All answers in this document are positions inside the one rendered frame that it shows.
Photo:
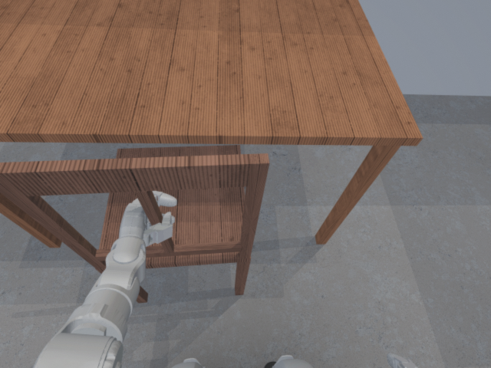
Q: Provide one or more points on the left robot hand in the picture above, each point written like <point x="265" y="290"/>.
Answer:
<point x="136" y="223"/>

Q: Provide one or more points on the right robot shin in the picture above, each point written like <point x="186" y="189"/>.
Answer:
<point x="284" y="358"/>

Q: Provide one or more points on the robot left upper arm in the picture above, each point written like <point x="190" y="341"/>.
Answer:
<point x="70" y="350"/>

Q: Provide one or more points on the robot left forearm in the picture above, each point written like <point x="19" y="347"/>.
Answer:
<point x="109" y="304"/>

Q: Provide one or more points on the left robot shin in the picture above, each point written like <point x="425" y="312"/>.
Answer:
<point x="191" y="360"/>

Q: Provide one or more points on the table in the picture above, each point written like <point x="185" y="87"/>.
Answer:
<point x="276" y="72"/>

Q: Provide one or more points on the right robot hand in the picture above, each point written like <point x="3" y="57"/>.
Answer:
<point x="399" y="362"/>

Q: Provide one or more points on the robot shin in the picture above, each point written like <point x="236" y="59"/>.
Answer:
<point x="191" y="360"/>
<point x="284" y="358"/>

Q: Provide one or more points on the chair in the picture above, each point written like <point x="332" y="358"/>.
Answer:
<point x="215" y="217"/>

